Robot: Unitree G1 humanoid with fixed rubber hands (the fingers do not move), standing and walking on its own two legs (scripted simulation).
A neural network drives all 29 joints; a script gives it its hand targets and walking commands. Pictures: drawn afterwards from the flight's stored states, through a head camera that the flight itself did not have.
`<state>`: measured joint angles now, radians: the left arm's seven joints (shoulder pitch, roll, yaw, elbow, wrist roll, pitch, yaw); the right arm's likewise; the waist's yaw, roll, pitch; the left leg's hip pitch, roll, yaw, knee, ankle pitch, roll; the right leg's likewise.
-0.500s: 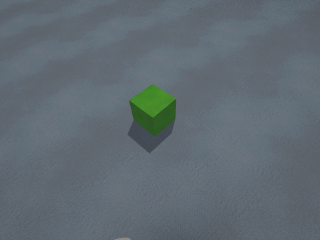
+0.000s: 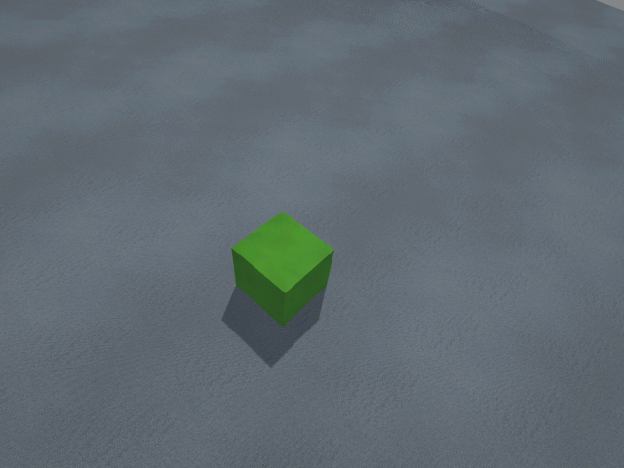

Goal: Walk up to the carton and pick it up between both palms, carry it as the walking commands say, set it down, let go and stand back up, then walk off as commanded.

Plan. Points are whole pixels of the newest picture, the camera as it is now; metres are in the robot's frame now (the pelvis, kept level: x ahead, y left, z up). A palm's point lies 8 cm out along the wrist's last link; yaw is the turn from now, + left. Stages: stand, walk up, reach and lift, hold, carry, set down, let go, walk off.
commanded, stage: walk up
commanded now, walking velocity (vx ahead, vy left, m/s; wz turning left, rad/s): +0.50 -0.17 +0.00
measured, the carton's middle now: (282, 268) +0.84 +0.05 -0.66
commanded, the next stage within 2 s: none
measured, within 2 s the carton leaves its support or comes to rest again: neither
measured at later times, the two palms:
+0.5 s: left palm (179, 414) +0.20 +0.18 -0.10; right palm (502, 381) +0.28 -0.33 -0.14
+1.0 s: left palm (160, 337) +0.34 +0.24 -0.14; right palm (446, 317) +0.38 -0.25 -0.11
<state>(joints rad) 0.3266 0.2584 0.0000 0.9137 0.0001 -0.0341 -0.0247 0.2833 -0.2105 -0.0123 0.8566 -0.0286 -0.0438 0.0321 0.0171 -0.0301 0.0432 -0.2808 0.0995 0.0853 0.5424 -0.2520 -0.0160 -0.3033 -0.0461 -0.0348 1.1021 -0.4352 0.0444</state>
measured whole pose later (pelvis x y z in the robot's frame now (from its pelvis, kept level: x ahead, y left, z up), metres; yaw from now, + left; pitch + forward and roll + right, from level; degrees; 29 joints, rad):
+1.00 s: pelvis +0.32 +0.00 +0.00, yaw +1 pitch -1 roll -2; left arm 0.32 0.26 0.00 0.92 0.00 0.00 -0.01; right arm 0.28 -0.20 -0.01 0.88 -0.02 -0.02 0.02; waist 0.02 -0.03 0.05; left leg -0.25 0.09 0.08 0.52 -0.25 -0.02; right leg -0.29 -0.05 -0.06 0.93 -0.48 0.06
